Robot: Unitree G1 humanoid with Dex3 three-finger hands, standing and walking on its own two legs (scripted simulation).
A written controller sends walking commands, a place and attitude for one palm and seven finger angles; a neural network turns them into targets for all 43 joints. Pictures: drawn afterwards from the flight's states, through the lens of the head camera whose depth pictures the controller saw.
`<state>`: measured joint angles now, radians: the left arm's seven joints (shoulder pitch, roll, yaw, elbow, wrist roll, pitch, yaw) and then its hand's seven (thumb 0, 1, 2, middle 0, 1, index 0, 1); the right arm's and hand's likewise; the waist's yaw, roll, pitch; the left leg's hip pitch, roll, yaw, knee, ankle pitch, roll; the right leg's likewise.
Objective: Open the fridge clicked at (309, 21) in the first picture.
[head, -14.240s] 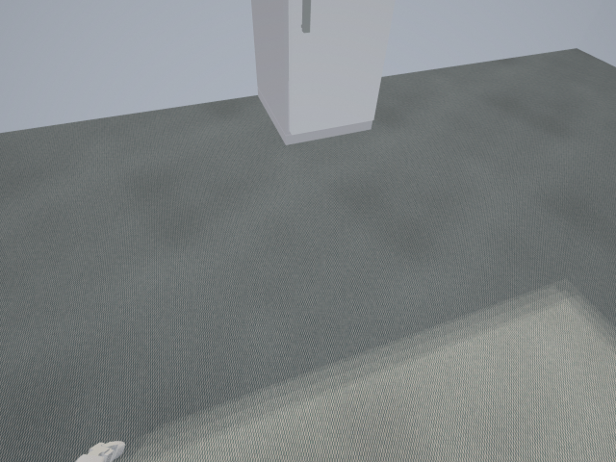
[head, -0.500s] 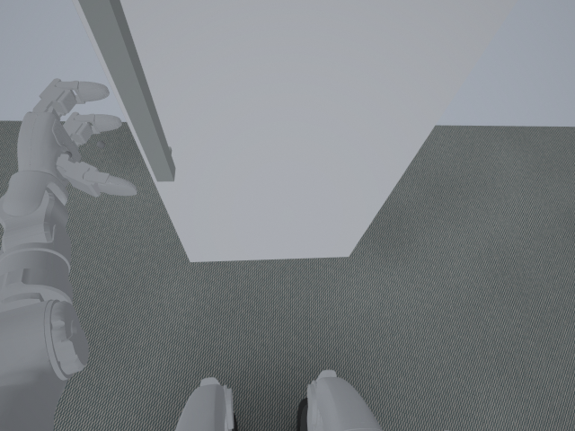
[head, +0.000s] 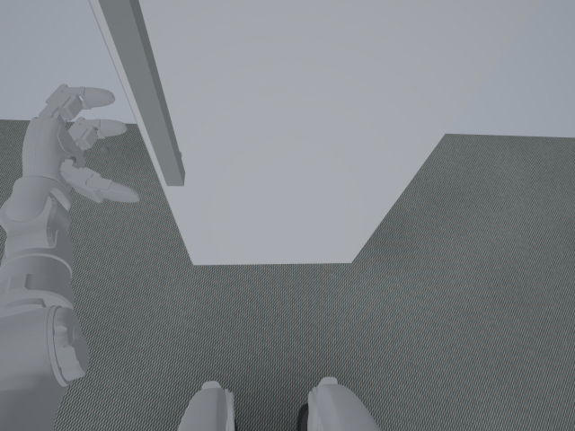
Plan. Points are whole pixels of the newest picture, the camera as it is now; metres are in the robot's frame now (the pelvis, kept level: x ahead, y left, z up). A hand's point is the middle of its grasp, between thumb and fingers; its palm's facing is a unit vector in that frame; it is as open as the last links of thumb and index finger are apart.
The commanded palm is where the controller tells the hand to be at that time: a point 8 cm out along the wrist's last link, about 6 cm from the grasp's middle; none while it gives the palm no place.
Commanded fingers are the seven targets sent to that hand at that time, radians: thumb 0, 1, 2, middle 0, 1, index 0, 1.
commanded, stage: move the hooked fingers beside the handle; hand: left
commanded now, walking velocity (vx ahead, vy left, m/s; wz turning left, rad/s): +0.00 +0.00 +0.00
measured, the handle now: (137, 35) +0.53 +0.17 +0.19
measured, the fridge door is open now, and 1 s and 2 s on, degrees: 0 0 0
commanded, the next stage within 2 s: feel for the door with the fingertips in 0.34 s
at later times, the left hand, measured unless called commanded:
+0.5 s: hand (107, 149) +0.48 +0.23 +0.06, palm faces +0.00 -1.00 +0.01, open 14.0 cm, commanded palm +0.46 +0.26 +0.06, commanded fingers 0.00 -0.50 0.30 -0.30 -1.20 -0.30 -1.20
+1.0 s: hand (138, 146) +0.48 +0.19 +0.07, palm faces +0.02 -1.00 -0.02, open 14.0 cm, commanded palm +0.46 +0.24 +0.06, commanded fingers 0.00 -0.50 0.30 -0.30 -1.20 -0.30 -1.20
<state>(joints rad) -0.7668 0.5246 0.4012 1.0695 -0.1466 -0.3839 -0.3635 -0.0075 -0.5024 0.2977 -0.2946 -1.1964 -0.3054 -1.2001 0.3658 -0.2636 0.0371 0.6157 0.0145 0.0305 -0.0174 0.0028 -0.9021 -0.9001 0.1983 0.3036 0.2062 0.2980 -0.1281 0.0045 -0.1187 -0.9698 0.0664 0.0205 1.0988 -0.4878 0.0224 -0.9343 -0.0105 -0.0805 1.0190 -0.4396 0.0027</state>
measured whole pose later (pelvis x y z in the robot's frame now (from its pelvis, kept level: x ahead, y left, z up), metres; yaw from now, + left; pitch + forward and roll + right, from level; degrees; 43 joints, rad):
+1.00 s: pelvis +0.00 +0.00 +0.00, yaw +0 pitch +20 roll -3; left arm -0.80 0.45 0.36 1.09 -0.10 -0.40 -0.23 -0.01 -0.50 0.30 -0.30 -1.20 -0.30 -1.20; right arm 0.34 -0.25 0.04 0.61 0.00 0.03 0.00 0.00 -0.90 -0.90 0.20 0.30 0.21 0.30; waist -0.15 0.01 -0.12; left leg -0.98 0.06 0.02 1.12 -0.49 0.02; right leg -0.95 -0.01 -0.07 1.05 -0.45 0.00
